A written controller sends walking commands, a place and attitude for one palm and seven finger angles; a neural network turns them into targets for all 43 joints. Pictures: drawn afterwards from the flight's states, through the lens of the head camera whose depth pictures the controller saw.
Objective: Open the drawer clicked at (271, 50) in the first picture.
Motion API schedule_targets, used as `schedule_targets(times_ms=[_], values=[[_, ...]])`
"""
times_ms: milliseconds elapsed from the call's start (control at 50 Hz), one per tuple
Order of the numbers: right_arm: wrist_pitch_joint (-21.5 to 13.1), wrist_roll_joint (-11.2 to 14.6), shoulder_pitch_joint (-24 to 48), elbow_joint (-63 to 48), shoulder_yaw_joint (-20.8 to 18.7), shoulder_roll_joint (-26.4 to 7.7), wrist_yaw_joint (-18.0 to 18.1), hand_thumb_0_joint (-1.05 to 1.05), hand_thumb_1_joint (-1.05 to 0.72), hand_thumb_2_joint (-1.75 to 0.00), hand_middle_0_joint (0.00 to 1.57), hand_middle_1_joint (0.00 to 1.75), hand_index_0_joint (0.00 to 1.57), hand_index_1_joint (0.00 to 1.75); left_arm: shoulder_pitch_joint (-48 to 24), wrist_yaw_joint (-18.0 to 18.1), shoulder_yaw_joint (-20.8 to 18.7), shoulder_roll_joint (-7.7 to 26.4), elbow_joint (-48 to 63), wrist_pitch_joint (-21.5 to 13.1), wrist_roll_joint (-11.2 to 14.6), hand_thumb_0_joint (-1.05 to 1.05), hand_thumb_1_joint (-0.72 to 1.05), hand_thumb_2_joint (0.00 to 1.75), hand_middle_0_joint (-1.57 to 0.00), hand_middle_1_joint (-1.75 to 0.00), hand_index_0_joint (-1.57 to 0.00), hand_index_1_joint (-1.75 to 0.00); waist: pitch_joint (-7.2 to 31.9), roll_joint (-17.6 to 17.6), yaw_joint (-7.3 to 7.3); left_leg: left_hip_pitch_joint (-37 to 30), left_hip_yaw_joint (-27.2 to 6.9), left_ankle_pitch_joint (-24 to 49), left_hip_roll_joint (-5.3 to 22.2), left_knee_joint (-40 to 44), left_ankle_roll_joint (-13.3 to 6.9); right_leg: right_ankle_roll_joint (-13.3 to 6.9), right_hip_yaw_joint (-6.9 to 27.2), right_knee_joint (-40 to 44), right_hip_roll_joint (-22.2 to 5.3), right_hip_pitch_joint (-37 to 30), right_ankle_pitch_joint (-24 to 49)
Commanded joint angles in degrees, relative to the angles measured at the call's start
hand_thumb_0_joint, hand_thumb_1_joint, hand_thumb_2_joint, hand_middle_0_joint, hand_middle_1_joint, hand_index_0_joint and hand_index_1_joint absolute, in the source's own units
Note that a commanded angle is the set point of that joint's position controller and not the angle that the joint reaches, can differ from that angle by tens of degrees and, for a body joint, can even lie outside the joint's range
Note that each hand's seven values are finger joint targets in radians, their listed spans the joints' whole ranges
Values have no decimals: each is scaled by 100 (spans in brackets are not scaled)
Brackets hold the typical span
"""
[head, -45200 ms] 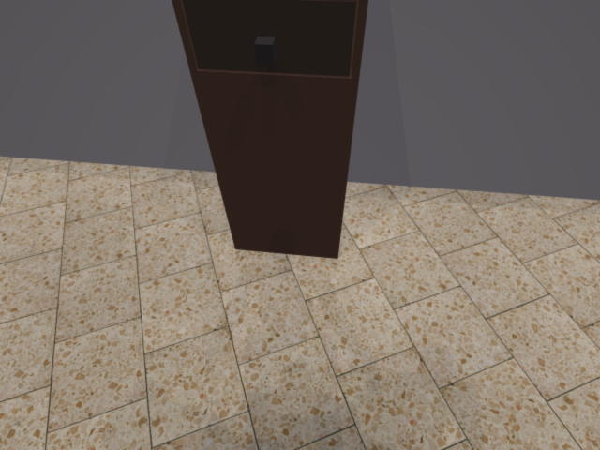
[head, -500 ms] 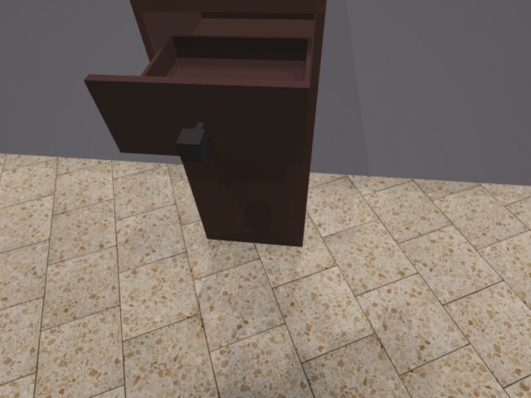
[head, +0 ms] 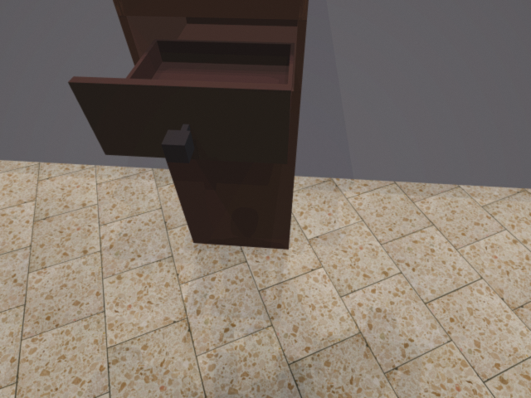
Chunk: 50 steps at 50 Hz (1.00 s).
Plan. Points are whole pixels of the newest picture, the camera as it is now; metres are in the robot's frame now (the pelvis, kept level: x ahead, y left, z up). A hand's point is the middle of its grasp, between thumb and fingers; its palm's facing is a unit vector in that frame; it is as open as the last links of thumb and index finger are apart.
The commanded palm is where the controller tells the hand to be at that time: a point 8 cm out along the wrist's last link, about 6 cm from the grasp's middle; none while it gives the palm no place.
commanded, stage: look to check the result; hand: left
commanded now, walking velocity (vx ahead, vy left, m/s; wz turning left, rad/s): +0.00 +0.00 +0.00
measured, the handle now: (181, 139) +0.52 +0.18 +0.10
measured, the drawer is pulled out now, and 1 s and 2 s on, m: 0.29 0.29 0.29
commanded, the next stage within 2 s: stand and wait in 0.52 s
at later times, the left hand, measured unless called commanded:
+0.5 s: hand out of the picture +0.02 +0.18 -0.17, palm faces +0.02 -0.97 -0.22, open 7.4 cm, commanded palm none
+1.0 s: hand out of the picture +0.03 +0.18 -0.17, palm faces +0.02 -0.97 -0.23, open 7.4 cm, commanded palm none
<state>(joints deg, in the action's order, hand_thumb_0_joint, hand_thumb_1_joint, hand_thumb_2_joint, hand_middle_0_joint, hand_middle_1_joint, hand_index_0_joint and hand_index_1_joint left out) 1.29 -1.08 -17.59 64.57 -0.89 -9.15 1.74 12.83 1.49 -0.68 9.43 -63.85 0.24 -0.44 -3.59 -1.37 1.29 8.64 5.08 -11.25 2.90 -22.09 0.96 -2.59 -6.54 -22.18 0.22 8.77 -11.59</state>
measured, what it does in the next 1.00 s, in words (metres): stands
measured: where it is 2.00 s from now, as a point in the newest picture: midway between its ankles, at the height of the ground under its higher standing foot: outside the picture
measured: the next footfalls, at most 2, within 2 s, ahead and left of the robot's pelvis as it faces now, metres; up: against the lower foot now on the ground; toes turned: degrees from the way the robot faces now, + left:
right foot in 1.94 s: +0.05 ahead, -0.14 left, +0.00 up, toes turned +12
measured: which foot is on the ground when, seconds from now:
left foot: down 0.00-1.00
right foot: down 0.00-1.00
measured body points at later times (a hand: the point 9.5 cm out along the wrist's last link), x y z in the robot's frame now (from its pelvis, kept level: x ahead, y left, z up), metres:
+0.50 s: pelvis +0.00 +0.00 +0.00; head +0.02 -0.02 +0.45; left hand +0.02 +0.23 -0.15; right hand +0.01 -0.23 -0.17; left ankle +0.01 +0.13 -0.74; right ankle +0.01 -0.09 -0.74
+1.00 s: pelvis +0.01 -0.01 +0.00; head +0.03 -0.02 +0.45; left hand +0.03 +0.23 -0.15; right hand +0.01 -0.24 -0.16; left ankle +0.01 +0.13 -0.74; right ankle +0.01 -0.09 -0.74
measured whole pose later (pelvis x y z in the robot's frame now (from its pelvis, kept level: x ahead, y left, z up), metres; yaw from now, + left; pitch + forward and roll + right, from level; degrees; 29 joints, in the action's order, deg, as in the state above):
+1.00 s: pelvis +0.01 -0.01 +0.00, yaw +0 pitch -2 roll +0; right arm 1.1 -1.0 -14.7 64.4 -1.2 -10.0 2.1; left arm 12.6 1.6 -0.9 10.1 -64.4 0.0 -0.5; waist -3.5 -1.1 0.9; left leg 8.1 4.7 -11.9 3.5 -21.7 1.7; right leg -3.1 -6.8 -21.4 0.9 7.9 -12.2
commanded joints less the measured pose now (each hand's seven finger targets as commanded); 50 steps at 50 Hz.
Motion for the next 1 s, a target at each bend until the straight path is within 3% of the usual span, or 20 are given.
schedule_targets(times_ms=[0, 160, 240, 600, 720, 800, 980], values=[[-98, -5, -271, -157, -110, -551, 48, 0, -90, -90, 20, 30, 20, 30, 252, 59, -159, 758, 204, -97, 17, 0, 90, 90, -20, -30, -20, -30, -82, 5, -44, 135, -481, 251, 418, 364, -216, -24, 764, 597, -697, 163, 141], [-66, -4, -268, -160, -127, -562, 51, 0, -90, -90, 20, 30, 20, 30, 323, 62, -162, 755, 130, -83, 11, 0, 90, 90, -20, -30, -20, -30, -178, 91, -26, 120, -446, 29, 396, 309, -224, -29, 844, 714, -700, 380, -294], [-81, -1, -251, -172, -118, -574, 55, 0, -90, -90, 20, 30, 20, 30, 320, 64, -165, 751, 121, -96, 10, 0, 90, 90, -20, -30, -20, -30, -18, 80, -14, 42, -469, 218, 427, 300, -233, -32, 796, 626, -700, 291, 17], [-105, -1, -47, -172, -101, -581, 62, 0, -90, -90, 20, 30, 20, 30, 253, 71, -145, 734, 126, -116, 8, 0, 90, 90, -20, -30, -20, -30, 10, 84, -50, 6, -475, 567, 449, 344, -203, 14, 716, 533, -730, 94, 702], [-92, -8, -51, -150, -111, -604, 55, 0, -90, -90, 20, 30, 20, 30, 207, 65, -157, 779, 158, -109, 7, 0, 90, 90, -20, -30, -20, -30, -86, 98, -49, 62, -478, 376, 439, 368, -189, 18, 738, 623, -714, 143, 361], [-104, -7, -33, -159, -123, -638, 63, 0, -90, -90, 20, 30, 20, 30, 198, 70, -170, 812, 182, -128, 10, 0, 90, 90, -20, -30, -20, -30, 121, 67, -45, -36, -452, 518, 450, 320, -191, 10, 730, 581, -734, 9, 673], [-90, 1, 13, -158, -128, -672, 71, 0, -90, -90, 20, 30, 20, 30, 180, 69, -170, 860, 169, -119, 13, 0, 90, 90, -20, -30, -20, -30, -18, 129, -54, -31, -473, 479, 461, 343, -194, 14, 737, 618, -712, 86, 628]])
